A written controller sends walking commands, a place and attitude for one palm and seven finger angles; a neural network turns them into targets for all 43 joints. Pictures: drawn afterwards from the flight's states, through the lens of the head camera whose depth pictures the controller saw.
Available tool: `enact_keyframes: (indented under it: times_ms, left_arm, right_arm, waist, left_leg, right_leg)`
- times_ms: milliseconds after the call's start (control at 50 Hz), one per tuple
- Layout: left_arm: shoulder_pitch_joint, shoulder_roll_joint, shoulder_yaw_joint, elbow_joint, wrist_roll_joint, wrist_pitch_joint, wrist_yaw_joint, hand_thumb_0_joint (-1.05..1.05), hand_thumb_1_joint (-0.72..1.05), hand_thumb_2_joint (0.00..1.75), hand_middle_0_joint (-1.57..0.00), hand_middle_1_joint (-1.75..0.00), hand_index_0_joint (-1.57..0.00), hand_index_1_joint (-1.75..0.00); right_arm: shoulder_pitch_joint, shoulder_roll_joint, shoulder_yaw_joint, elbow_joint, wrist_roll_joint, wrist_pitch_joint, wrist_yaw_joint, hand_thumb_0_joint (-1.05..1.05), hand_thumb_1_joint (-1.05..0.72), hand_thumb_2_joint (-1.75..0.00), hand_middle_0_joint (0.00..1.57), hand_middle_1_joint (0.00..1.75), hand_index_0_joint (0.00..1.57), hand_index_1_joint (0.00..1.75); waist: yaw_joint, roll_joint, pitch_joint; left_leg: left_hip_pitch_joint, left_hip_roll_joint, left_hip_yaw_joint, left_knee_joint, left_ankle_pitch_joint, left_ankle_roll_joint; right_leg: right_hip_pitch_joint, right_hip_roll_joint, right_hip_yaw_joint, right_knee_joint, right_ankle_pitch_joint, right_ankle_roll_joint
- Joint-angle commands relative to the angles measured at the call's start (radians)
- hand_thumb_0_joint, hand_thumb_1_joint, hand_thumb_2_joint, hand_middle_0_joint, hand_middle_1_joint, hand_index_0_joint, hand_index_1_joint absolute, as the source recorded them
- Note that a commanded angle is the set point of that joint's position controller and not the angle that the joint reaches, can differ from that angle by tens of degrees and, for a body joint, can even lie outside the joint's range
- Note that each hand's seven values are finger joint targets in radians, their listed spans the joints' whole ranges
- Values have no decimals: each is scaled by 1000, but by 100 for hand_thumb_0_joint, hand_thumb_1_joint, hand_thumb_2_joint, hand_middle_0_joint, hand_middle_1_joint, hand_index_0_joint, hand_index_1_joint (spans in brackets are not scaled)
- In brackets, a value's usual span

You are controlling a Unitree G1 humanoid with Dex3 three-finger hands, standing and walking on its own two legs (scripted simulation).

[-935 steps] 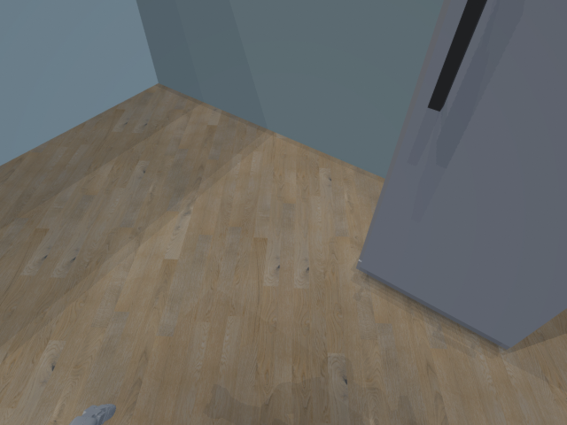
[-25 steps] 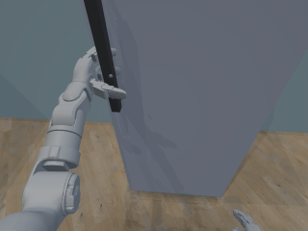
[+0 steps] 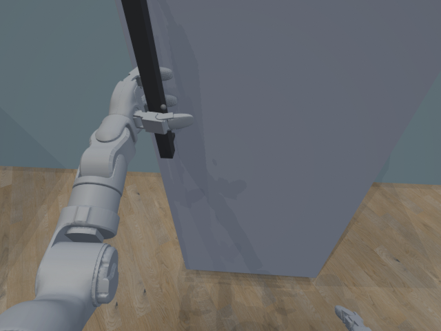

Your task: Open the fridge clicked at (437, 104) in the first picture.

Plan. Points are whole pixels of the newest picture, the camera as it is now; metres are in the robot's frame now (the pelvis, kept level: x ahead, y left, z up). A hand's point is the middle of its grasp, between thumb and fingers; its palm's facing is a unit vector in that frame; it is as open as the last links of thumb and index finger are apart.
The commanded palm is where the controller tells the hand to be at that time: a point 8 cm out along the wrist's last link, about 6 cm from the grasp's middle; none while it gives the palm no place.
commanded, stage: grip the handle and tug to test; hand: left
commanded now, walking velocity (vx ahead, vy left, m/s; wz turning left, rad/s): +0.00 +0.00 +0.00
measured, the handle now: (154, 71) +0.49 +0.14 +0.26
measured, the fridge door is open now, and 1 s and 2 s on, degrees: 0 0 2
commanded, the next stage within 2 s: pull the door a little, standing still in 1.12 s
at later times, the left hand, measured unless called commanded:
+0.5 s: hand (162, 106) +0.43 +0.12 +0.22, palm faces -0.04 -1.00 +0.02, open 5.9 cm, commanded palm +0.41 +0.18 +0.22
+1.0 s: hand (163, 106) +0.43 +0.12 +0.22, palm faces -0.03 -1.00 +0.01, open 6.0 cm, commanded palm +0.38 +0.17 +0.22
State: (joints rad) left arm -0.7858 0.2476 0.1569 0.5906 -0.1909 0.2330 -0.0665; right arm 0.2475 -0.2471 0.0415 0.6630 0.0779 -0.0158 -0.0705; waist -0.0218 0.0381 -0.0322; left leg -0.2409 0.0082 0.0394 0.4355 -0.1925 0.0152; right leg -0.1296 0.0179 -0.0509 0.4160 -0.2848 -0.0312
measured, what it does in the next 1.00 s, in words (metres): stands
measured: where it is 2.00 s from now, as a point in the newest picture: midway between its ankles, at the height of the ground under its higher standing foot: outside the picture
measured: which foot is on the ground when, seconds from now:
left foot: down 0.00-1.00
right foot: down 0.00-1.00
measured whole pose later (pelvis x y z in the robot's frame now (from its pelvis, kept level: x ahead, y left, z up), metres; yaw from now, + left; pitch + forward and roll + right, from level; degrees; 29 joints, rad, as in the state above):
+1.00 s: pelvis +0.02 +0.00 +0.00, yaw -2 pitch +0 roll +0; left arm -0.64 0.25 0.21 0.40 -0.20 0.28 -0.06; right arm 0.25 -0.25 0.04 0.62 0.08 0.02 -0.05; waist -0.03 0.04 -0.06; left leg -0.19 0.02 0.07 0.41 -0.21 0.01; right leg -0.10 0.03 -0.02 0.39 -0.29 -0.04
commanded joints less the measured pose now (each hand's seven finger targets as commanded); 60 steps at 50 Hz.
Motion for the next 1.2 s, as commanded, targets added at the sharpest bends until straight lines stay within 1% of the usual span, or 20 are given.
enact_keyframes:
  times_ms: [0,100,140,220,280,320,440,500,560,580,620,700,740,760,800,860,880,960,1040,1180]
  left_arm:
    - [-530,145,27,-218,0,-89,7,0,25,62,-38,-131,-38,-131]
    - [-529,133,20,-241,0,-94,8,0,48,72,-41,-134,-41,-134]
    - [-533,99,-5,-263,0,-96,7,0,57,76,-42,-135,-42,-135]
    - [-499,157,49,-271,-3,-93,8,0,76,84,-44,-138,-44,-138]
    - [-476,165,54,-258,-6,-87,2,0,90,90,-45,-140,-45,-140]
    - [-477,181,66,-269,-2,-77,1,0,90,90,-45,-140,-45,-140]
    - [-487,189,67,-258,6,-58,4,0,90,90,-45,-140,-45,-140]
    - [-437,220,101,-253,0,-57,2,0,90,90,-45,-140,-45,-140]
    - [-460,196,74,-256,-1,-54,-6,0,90,90,-45,-140,-45,-140]
    - [-443,221,98,-250,-2,-59,-2,0,90,90,-45,-140,-45,-140]
    - [-476,182,62,-279,0,-61,-3,0,90,90,-45,-140,-45,-140]
    - [-457,180,62,-309,0,-64,1,0,90,90,-45,-140,-45,-140]
    - [-410,164,61,-338,-4,-61,-2,0,90,90,-45,-140,-45,-140]
    - [-382,188,84,-352,-3,-59,-3,0,90,90,-45,-140,-45,-140]
    - [-369,168,63,-368,-11,-56,-8,0,90,90,-45,-140,-45,-140]
    - [-309,191,94,-398,-16,-42,-17,0,90,90,-45,-140,-45,-140]
    - [-258,225,128,-407,-19,-43,-16,0,90,90,-45,-140,-45,-140]
    - [-193,200,118,-512,-23,-20,-25,0,90,90,-45,-140,-45,-140]
    - [-80,186,118,-611,-30,11,-30,0,90,90,-45,-140,-45,-140]
    - [101,220,167,-794,-37,58,-33,0,90,90,-45,-140,-45,-140]
  right_arm:
    - [-68,-123,-45,-130,-5,-48,-10,0,-90,-90,20,30,20,30]
    - [-65,-122,-47,-132,-6,-50,-4,0,-90,-90,20,30,20,30]
    - [-68,-118,-47,-135,-6,-54,-2,0,-90,-90,20,30,20,30]
    - [-71,-125,-50,-138,-7,-52,-3,0,-90,-90,20,30,20,30]
    - [-73,-127,-48,-139,-7,-48,-4,0,-90,-90,20,30,20,30]
    - [-78,-124,-46,-143,-6,-46,-5,0,-90,-90,20,30,20,30]
    - [-79,-123,-45,-142,-6,-33,-9,0,-90,-90,20,30,20,30]
    - [-83,-125,-45,-151,-7,-29,-10,0,-90,-90,20,30,20,30]
    - [-84,-124,-43,-151,-5,-25,-12,0,-90,-90,20,30,20,30]
    - [-81,-127,-47,-153,-5,-23,-12,0,-90,-90,20,30,20,30]
    - [-88,-121,-46,-156,-5,-25,-11,0,-90,-90,20,30,20,30]
    - [-92,-123,-47,-162,-5,-25,-7,0,-90,-90,20,30,20,30]
    - [-97,-119,-49,-168,-5,-27,-3,0,-90,-90,20,30,20,30]
    - [-97,-121,-49,-171,-6,-24,-2,0,-90,-90,20,30,20,30]
    - [-107,-122,-46,-176,-5,-19,0,0,-90,-90,20,30,20,30]
    - [-117,-122,-47,-187,-5,-17,1,0,-90,-90,20,30,20,30]
    - [-121,-127,-49,-194,-5,-15,2,0,-90,-90,20,30,20,30]
    - [-149,-117,-45,-215,-2,-9,8,0,-90,-90,20,30,20,30]
    - [-171,-115,-45,-237,-1,0,16,0,-90,-90,20,30,20,30]
    - [-196,-114,-49,-267,-3,14,28,0,-90,-90,20,30,20,30]
  waist:
    - [-9,-48,-296]
    - [-7,-48,-315]
    - [-9,-40,-311]
    - [6,-74,-320]
    - [8,-92,-299]
    - [10,-57,-298]
    - [2,-52,-273]
    - [15,-75,-290]
    - [3,-67,-276]
    - [10,-82,-279]
    - [1,-54,-291]
    - [7,-46,-303]
    - [16,-41,-327]
    - [24,-53,-340]
    - [22,-67,-321]
    - [34,-85,-320]
    - [48,-97,-328]
    - [56,-58,-338]
    - [68,-65,-344]
    - [91,-76,-383]
  left_leg:
    - [256,-9,-49,-5,232,40]
    - [268,-8,-47,-2,259,38]
    - [280,-7,-48,1,264,37]
    - [265,-8,-42,-2,280,40]
    - [246,-9,-39,-7,269,42]
    - [243,-12,-35,-6,266,41]
    - [232,-12,-31,-9,249,41]
    - [222,-14,-30,-12,252,43]
    - [219,-14,-29,-12,242,42]
    - [220,-12,-28,-11,248,43]
    - [240,-13,-30,-7,256,43]
    - [248,-13,-30,-6,277,44]
    - [263,-14,-28,-1,306,43]
    - [260,-14,-27,0,319,41]
    - [246,-15,-26,-7,312,43]
    - [238,-16,-21,-7,321,45]
    - [233,-16,-17,-8,333,46]
    - [247,-17,-9,-4,381,43]
    - [253,-16,-3,1,443,42]
    - [262,-12,4,15,559,41]
  right_leg:
    - [-66,5,22,-50,326,7]
    - [-56,6,19,-47,352,6]
    - [-69,8,19,-44,354,6]
    - [-34,7,23,-44,386,7]
    - [-23,6,20,-51,379,8]
    - [-26,5,25,-50,385,8]
    - [-34,3,27,-57,372,8]
    - [-8,1,28,-58,382,10]
    - [-20,1,29,-58,381,11]
    - [-8,1,26,-61,381,11]
    - [-24,2,28,-56,388,10]
    - [-13,1,29,-54,407,10]
    - [-1,2,28,-47,441,9]
    - [17,2,27,-43,458,8]
    - [27,1,25,-46,464,11]
    - [43,1,27,-42,496,14]
    - [69,-1,27,-42,513,14]
    - [81,-4,29,-27,582,15]
    - [106,-6,24,-13,657,19]
    - [161,-18,24,17,817,34]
